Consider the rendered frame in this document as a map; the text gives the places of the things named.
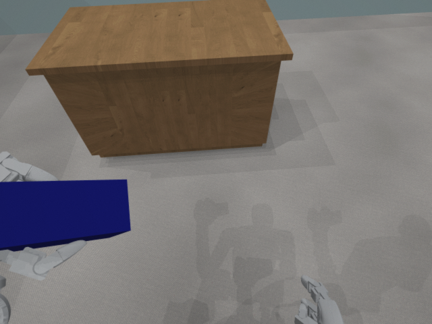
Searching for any left robot hand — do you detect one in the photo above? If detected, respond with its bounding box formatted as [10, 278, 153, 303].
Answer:
[0, 151, 87, 281]

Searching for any table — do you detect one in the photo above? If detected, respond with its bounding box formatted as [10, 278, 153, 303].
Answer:
[25, 0, 293, 157]

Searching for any right robot hand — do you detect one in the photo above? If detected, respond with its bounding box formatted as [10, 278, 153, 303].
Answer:
[295, 275, 344, 324]

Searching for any sponge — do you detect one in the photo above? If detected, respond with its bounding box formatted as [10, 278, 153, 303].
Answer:
[0, 180, 131, 252]

